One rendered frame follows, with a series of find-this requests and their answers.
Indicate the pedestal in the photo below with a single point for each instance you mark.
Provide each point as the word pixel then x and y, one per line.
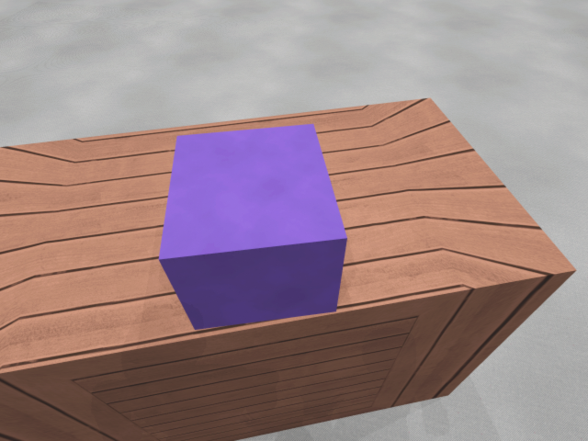
pixel 442 264

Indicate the carton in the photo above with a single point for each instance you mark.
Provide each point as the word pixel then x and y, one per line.
pixel 252 230

